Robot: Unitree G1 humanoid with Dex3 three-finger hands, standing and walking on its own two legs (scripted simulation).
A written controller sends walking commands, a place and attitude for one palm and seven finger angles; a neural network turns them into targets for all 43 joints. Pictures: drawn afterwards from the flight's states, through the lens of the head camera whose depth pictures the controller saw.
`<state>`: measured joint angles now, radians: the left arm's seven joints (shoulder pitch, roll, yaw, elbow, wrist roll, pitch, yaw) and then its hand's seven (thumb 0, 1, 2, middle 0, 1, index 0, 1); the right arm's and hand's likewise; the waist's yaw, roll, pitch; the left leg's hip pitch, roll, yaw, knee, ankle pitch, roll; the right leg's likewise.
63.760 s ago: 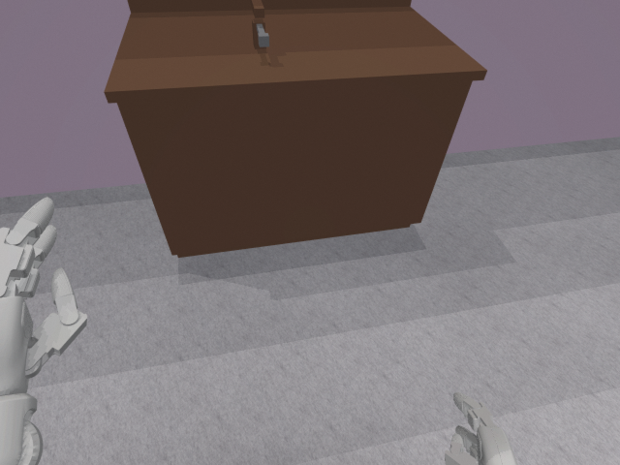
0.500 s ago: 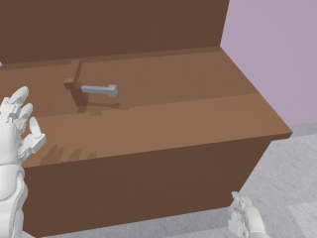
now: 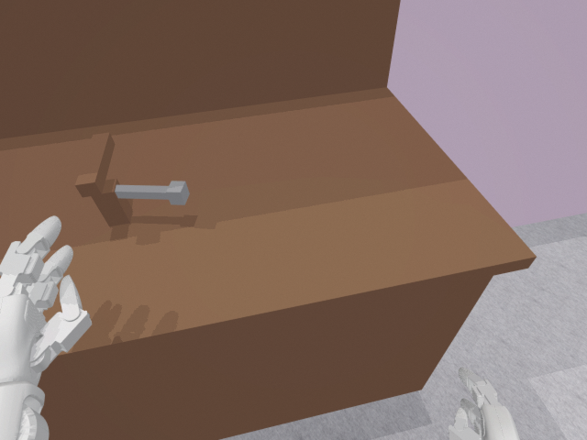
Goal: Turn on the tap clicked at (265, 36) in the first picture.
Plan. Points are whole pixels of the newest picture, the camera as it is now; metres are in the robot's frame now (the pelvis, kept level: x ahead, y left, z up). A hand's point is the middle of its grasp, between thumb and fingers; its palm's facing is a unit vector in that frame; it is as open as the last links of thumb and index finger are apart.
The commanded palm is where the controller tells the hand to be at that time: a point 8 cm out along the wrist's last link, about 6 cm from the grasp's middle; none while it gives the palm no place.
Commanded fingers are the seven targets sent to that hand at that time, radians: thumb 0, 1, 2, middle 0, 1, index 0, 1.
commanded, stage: turn the palm inward beside the body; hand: left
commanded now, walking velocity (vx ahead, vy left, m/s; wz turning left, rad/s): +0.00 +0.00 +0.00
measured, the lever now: (178, 192) +0.45 +0.25 +0.10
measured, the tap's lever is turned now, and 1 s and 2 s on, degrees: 74 74 74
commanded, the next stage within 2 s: reach beside the lever's end, fingers flat in 1.14 s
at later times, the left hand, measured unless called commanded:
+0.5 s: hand (59, 359) +0.15 +0.25 +0.14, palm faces +0.46 -0.87 -0.14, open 7.4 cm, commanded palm +0.10 +0.29 +0.16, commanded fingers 0.00 0.90 0.90 -0.20 -0.30 -0.20 -0.30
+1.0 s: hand (79, 343) +0.17 +0.24 +0.15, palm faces +0.48 -0.87 -0.11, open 7.4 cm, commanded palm +0.12 +0.28 +0.16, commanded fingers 0.00 0.90 0.90 -0.20 -0.30 -0.20 -0.30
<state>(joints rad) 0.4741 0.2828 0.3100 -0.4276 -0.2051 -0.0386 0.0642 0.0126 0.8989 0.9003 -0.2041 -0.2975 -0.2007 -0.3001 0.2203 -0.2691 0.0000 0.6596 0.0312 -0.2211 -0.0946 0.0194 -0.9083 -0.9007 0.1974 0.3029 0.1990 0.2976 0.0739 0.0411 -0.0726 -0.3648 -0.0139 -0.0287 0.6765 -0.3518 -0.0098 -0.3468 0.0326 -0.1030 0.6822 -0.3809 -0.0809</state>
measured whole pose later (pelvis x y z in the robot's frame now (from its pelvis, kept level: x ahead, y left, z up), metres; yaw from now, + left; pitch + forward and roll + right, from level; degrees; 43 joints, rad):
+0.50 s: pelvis -0.03 +0.02 +0.00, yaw +1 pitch -1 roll +0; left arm 0.50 0.24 0.21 -0.50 -0.21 0.08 0.17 0.01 0.90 0.90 -0.20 -0.30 -0.20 -0.30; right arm 0.17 -0.22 0.08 0.63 0.04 -0.22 -0.10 0.02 -0.90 -0.90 0.20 0.30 0.20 0.30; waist 0.09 0.04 -0.06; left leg -0.35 -0.02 -0.04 0.67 -0.31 0.01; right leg -0.31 0.02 -0.11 0.65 -0.33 -0.06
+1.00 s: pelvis -0.01 +0.01 +0.00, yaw +1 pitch +0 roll +0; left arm 0.52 0.21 0.21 -0.53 -0.25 0.13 0.17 0.01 0.90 0.90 -0.20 -0.30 -0.20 -0.30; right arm 0.19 -0.24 0.06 0.64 0.03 -0.22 -0.10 0.02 -0.90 -0.90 0.20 0.30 0.20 0.30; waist 0.09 0.05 -0.08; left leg -0.33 -0.02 -0.04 0.65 -0.33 0.00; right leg -0.29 0.03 -0.12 0.64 -0.35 -0.07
